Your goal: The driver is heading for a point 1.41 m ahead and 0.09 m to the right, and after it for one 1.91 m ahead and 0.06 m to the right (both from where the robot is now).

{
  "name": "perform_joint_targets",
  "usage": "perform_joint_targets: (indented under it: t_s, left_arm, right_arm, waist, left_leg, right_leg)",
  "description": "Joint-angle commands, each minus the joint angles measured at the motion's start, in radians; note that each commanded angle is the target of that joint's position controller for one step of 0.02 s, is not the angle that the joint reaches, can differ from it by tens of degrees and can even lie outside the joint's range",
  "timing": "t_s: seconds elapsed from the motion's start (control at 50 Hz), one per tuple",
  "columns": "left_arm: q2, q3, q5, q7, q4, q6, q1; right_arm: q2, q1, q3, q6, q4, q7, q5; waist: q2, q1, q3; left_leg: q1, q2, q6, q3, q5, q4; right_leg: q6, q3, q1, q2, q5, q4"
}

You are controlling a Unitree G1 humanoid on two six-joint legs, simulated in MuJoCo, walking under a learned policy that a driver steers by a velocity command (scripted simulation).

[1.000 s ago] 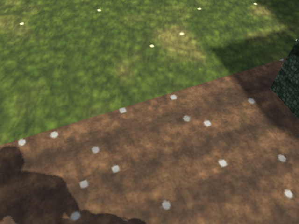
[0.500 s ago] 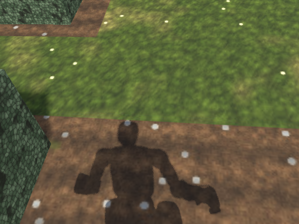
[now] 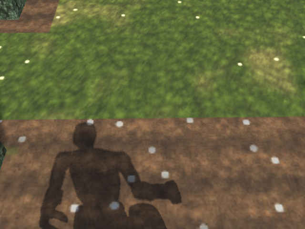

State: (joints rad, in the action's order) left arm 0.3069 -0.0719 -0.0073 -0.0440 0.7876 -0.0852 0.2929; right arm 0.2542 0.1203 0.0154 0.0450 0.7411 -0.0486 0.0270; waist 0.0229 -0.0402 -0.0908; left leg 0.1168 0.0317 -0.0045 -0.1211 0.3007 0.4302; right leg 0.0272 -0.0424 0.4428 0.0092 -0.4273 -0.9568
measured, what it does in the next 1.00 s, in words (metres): walks ahead: right foot, then left foot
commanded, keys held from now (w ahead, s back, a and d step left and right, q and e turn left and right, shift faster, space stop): e+shift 0.22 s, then w+e+shift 0.08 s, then w+q+shift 0.70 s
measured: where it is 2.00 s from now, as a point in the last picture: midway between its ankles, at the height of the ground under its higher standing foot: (163, 99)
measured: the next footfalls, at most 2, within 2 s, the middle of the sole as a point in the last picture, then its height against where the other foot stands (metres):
right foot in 0.12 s outside the picture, level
left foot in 0.84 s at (158, 223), level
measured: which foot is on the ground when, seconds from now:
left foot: down 0.00-0.12, up 0.14-0.82, down 0.84-1.00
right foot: up 0.00-0.10, down 0.12-0.86, up 0.88-1.00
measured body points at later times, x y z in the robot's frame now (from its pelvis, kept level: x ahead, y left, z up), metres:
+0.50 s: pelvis +0.06 -0.06 +0.01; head +0.05 -0.08 +0.46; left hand +0.23 +0.18 -0.09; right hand +0.06 -0.36 -0.11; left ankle +0.17 +0.07 -0.67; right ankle +0.00 -0.11 -0.74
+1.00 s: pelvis +0.43 -0.02 -0.02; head +0.45 -0.02 +0.43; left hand +0.54 +0.24 -0.12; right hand +0.51 -0.31 -0.14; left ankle +0.43 +0.02 -0.74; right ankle +0.32 -0.18 -0.62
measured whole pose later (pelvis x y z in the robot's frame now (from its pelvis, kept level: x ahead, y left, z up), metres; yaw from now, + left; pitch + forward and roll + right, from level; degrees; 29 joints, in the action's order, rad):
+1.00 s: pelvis +0.43 -0.02 -0.02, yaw +5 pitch +2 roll +2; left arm 0.26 0.01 -0.06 -0.02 0.73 0.10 0.23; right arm 0.34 0.33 0.07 -0.02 0.79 0.02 0.02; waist 0.01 0.01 -0.02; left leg 0.32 -0.18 -0.15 -0.01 0.27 0.58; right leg -0.01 0.06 0.44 0.07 -0.29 -1.36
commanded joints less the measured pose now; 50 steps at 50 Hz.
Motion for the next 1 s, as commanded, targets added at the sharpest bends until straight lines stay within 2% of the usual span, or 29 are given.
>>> perform_joint_targets:
  t_s: [0.02, 0.08, 0.1, 0.12, 0.14, 0.16, 0.18, 0.2, 0.22, 0.24, 0.26, 0.3, 0.38, 0.46, 0.54, 0.62, 0.72, 0.74, 0.76, 0.8, 0.82, 0.84, 0.86, 0.88, 0.9, 0.92, 0.94, 0.96, 1.0]
  left_arm:
    - [0.045, -0.007, 0.003, -0.014, -0.121, 0.010, -0.064]
    - [0.057, -0.015, 0.007, -0.013, -0.144, 0.011, -0.058]
    - [0.055, -0.018, 0.001, -0.008, -0.142, 0.017, -0.028]
    - [0.081, -0.029, -0.012, 0.006, -0.120, 0.031, 0.039]
    - [0.234, -0.064, -0.019, 0.025, -0.127, 0.046, 0.080]
    - [0.316, -0.087, 0.009, 0.018, -0.125, 0.051, 0.150]
    - [0.275, -0.082, 0.018, 0.017, -0.130, 0.051, 0.142]
    - [0.231, -0.069, 0.013, 0.026, -0.139, 0.044, 0.076]
    - [0.193, -0.057, 0.008, 0.035, -0.152, 0.034, -0.003]
    - [0.168, -0.050, 0.014, 0.038, -0.162, 0.031, -0.029]
    - [0.160, -0.046, 0.007, 0.033, -0.172, 0.032, -0.040]
    - [0.171, -0.047, 0.003, 0.021, -0.169, 0.045, -0.016]
    - [0.132, -0.025, -0.005, 0.028, -0.118, 0.095, 0.052]
    - [0.146, -0.020, -0.013, 0.031, -0.097, 0.130, 0.073]
    - [0.141, -0.014, -0.025, 0.047, -0.080, 0.158, 0.073]
    - [0.122, -0.005, -0.027, 0.055, -0.062, 0.184, 0.041]
    - [0.115, -0.001, -0.034, 0.053, -0.004, 0.202, 0.086]
    - [0.114, 0.000, -0.035, 0.053, 0.012, 0.202, 0.104]
    - [0.120, 0.001, -0.036, 0.054, 0.019, 0.201, 0.091]
    - [0.159, -0.005, -0.044, 0.061, 0.023, 0.192, 0.095]
    - [0.188, -0.012, -0.052, 0.066, 0.018, 0.174, 0.084]
    - [0.205, -0.016, -0.048, 0.068, 0.004, 0.164, 0.063]
    - [0.167, 0.000, -0.046, 0.062, -0.008, 0.173, 0.055]
    - [0.024, 0.034, -0.022, 0.030, -0.093, 0.200, 0.028]
    - [0.093, 0.034, -0.033, 0.028, -0.134, 0.221, -0.076]
    - [0.103, 0.038, -0.031, 0.028, -0.159, 0.234, -0.150]
    - [0.088, 0.049, -0.031, 0.031, -0.159, 0.240, -0.138]
    - [0.073, 0.056, -0.047, 0.031, -0.165, 0.228, -0.142]
    - [0.069, 0.063, -0.073, 0.026, -0.154, 0.181, -0.078]
  right_arm:
    - [0.178, 0.022, 0.053, -0.019, -0.038, 0.008, 0.002]
    - [0.202, 0.023, 0.068, -0.025, -0.038, 0.026, -0.007]
    - [0.204, 0.017, 0.071, -0.025, -0.039, 0.031, -0.017]
    - [0.195, 0.044, 0.073, -0.028, -0.029, 0.039, -0.022]
    - [0.143, 0.072, 0.060, -0.026, -0.064, 0.046, -0.017]
    - [0.105, -0.042, 0.041, -0.004, -0.138, 0.035, 0.003]
    - [0.132, -0.045, 0.042, 0.003, -0.125, 0.028, 0.011]
    - [0.132, -0.043, 0.043, -0.002, -0.113, 0.027, -0.002]
    - [0.142, -0.040, 0.046, -0.011, -0.100, 0.026, -0.008]
    - [0.168, -0.012, 0.053, -0.015, -0.092, 0.033, 0.011]
    - [0.179, 0.014, 0.056, -0.014, -0.073, 0.042, 0.025]
    - [0.174, 0.005, 0.057, -0.013, -0.072, 0.060, 0.030]
    - [0.140, 0.025, 0.049, -0.034, -0.030, 0.080, 0.024]
    - [0.157, -0.024, 0.055, -0.043, -0.031, 0.092, 0.006]
    - [0.152, -0.009, 0.066, -0.049, -0.028, 0.102, -0.008]
    - [0.159, 0.004, 0.071, -0.055, -0.031, 0.114, 0.011]
    - [0.121, -0.128, 0.042, -0.058, -0.103, 0.151, 0.010]
    - [0.104, -0.154, 0.032, -0.058, -0.121, 0.154, 0.010]
    - [0.090, -0.144, 0.024, -0.058, -0.130, 0.151, 0.006]
    - [0.112, -0.044, 0.032, -0.056, -0.119, 0.136, -0.004]
    - [0.145, 0.113, 0.047, -0.060, -0.083, 0.127, -0.011]
    - [0.194, 0.322, 0.071, -0.070, -0.027, 0.116, -0.009]
    - [0.283, 0.481, 0.107, -0.070, 0.014, 0.097, 0.004]
    - [0.389, 0.389, 0.138, -0.054, 0.003, 0.084, -0.002]
    - [0.372, 0.381, 0.138, -0.057, -0.017, 0.088, -0.017]
    - [0.342, 0.385, 0.134, -0.061, 0.002, 0.075, -0.014]
    - [0.290, 0.375, 0.122, -0.067, 0.021, 0.065, -0.013]
    - [0.260, 0.328, 0.111, -0.075, 0.019, 0.056, -0.012]
    - [0.213, 0.263, 0.086, -0.091, -0.001, 0.053, -0.016]
  waist:
    - [-0.203, 0.059, 0.071]
    - [-0.197, 0.051, 0.090]
    - [-0.162, 0.022, 0.100]
    - [-0.052, -0.018, 0.133]
    - [0.227, -0.018, 0.136]
    - [0.288, -0.058, 0.190]
    - [0.119, -0.055, 0.192]
    - [0.081, -0.028, 0.125]
    - [0.054, 0.009, 0.074]
    - [0.077, 0.022, 0.106]
    - [0.094, 0.023, 0.133]
    - [0.086, 0.016, 0.118]
    - [0.096, 0.001, 0.088]
    - [0.094, -0.018, 0.040]
    - [0.048, -0.008, -0.016]
    - [0.022, 0.015, -0.033]
    - [0.032, -0.031, -0.105]
    - [0.028, -0.040, -0.114]
    - [0.029, -0.022, -0.100]
    - [0.079, 0.037, 0.030]
    - [0.109, 0.117, 0.134]
    - [0.096, 0.215, 0.249]
    - [0.002, 0.278, 0.332]
    - [-0.343, 0.157, 0.340]
    - [-0.160, 0.200, 0.371]
    - [-0.069, 0.196, 0.278]
    - [0.030, 0.141, 0.180]
    - [0.059, 0.095, 0.129]
    - [0.022, 0.025, 0.066]
  left_leg:
    - [-0.045, 0.266, -0.158, 0.067, -0.549, -0.045]
    - [-0.029, 0.294, -0.122, 0.039, -0.531, 0.042]
    - [0.010, 0.287, -0.088, 0.003, -0.484, 0.123]
    - [0.094, 0.243, -0.033, -0.046, -0.366, 0.295]
    - [0.340, 0.116, 0.043, -0.099, 0.094, 0.584]
    - [0.503, -0.042, 0.065, 0.072, 0.422, 0.736]
    - [0.535, 0.002, 0.057, 0.160, 0.362, 0.797]
    - [0.540, 0.016, 0.045, 0.173, 0.265, 0.789]
    - [0.524, 0.040, 0.042, 0.184, 0.159, 0.724]
    - [0.482, 0.043, 0.041, 0.180, 0.097, 0.678]
    - [0.456, 0.028, 0.041, 0.167, 0.054, 0.671]
    - [0.487, 0.008, 0.051, 0.163, 0.027, 0.617]
    - [0.565, 0.031, 0.056, 0.127, -0.111, 0.480]
    - [0.666, 0.043, 0.043, 0.130, -0.183, 0.461]
    - [0.812, -0.021, 0.023, 0.267, -0.214, 0.560]
    - [0.862, -0.001, 0.016, 0.241, -0.236, 0.607]
    - [0.791, 0.049, -0.062, 0.074, -0.227, 0.419]
    - [0.767, 0.047, -0.088, 0.037, -0.205, 0.376]
    - [0.688, 0.023, -0.121, -0.004, -0.175, 0.319]
    - [0.479, -0.084, -0.175, -0.094, -0.081, 0.312]
    - [0.330, -0.142, -0.197, -0.107, 0.009, 0.334]
    - [0.063, -0.186, -0.224, -0.078, 0.044, 0.290]
    - [-0.232, -0.097, -0.260, 0.130, 0.176, 0.199]
    - [-0.447, 0.185, -0.417, 0.805, 0.471, -0.064]
    - [-0.506, 0.219, -0.435, 1.016, 0.388, -0.160]
    - [-0.432, 0.214, -0.393, 0.904, 0.247, -0.157]
    - [-0.268, 0.184, -0.352, 0.794, 0.115, -0.164]
    - [-0.135, 0.133, -0.326, 0.687, 0.060, -0.169]
    - [0.041, 0.058, -0.329, 0.575, 0.004, -0.196]
  right_leg:
    - [-0.018, -0.030, -0.024, 0.015, 0.005, 0.137]
    - [-0.050, -0.074, -0.107, -0.008, 0.017, 0.258]
    - [-0.064, -0.076, -0.178, -0.022, 0.086, 0.353]
    - [-0.089, 0.001, -0.306, -0.026, 0.216, 0.481]
    - [-0.162, 0.386, -0.436, 0.209, 0.556, 0.605]
    - [-0.342, 0.657, -0.436, 0.361, 0.835, 0.617]
    - [-0.359, 0.580, -0.467, 0.336, 0.701, 0.618]
    - [-0.338, 0.509, -0.402, 0.285, 0.567, 0.627]
    - [-0.287, 0.437, -0.347, 0.210, 0.476, 0.640]
    - [-0.262, 0.420, -0.331, 0.155, 0.239, 0.677]
    - [-0.255, 0.427, -0.321, 0.122, 0.017, 0.715]
    - [-0.259, 0.493, -0.319, 0.115, -0.214, 0.773]
    - [-0.245, 0.445, -0.398, 0.143, -0.152, 0.827]
    - [-0.234, 0.402, -0.433, 0.194, -0.166, 0.876]
    - [-0.216, 0.309, -0.479, 0.257, -0.112, 0.891]
    - [-0.189, 0.178, -0.506, 0.266, -0.026, 0.915]
    - [-0.167, -0.022, -0.523, 0.234, 0.159, 0.968]
    - [-0.166, -0.057, -0.542, 0.237, 0.278, 0.959]
    - [-0.154, -0.110, -0.545, 0.229, 0.540, 0.910]
    - [-0.132, -0.168, -0.601, 0.240, 1.297, 0.669]
    - [-0.129, -0.180, -0.608, 0.248, 1.524, 0.436]
    - [-0.123, -0.180, -0.491, 0.239, 1.508, 0.138]
    - [-0.094, -0.177, -0.241, 0.185, 1.158, -0.203]
    - [-0.018, -0.093, 0.248, -0.080, 0.070, -0.605]
    - [-0.049, 0.131, 0.405, -0.063, 0.083, -0.685]
    - [-0.057, 0.152, 0.442, 0.004, 0.138, -0.641]
    - [-0.058, 0.142, 0.389, 0.055, 0.170, -0.515]
    - [-0.046, 0.139, 0.329, 0.088, 0.145, -0.431]
    - [-0.016, 0.124, 0.260, 0.112, 0.097, -0.351]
